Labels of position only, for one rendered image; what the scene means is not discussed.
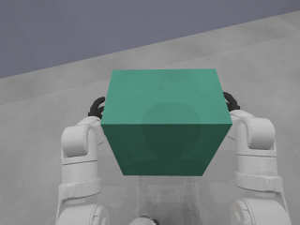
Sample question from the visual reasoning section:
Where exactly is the carton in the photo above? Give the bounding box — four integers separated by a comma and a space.
100, 68, 233, 176

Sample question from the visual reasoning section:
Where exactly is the left robot forearm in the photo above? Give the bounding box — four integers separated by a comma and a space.
55, 116, 105, 225

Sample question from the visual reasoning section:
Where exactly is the right robot upper arm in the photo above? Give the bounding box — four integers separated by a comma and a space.
230, 198, 292, 225

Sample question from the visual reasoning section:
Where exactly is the left robot shin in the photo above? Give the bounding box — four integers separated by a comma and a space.
141, 214, 153, 221

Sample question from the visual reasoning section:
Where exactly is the right robot hand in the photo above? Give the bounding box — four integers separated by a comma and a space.
223, 92, 241, 112

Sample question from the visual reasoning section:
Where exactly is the right robot forearm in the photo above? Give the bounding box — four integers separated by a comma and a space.
227, 110, 292, 225

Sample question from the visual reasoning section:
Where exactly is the left robot hand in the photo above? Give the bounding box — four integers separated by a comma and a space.
88, 97, 106, 135

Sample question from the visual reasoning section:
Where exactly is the left robot upper arm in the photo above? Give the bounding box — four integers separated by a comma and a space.
56, 203, 110, 225

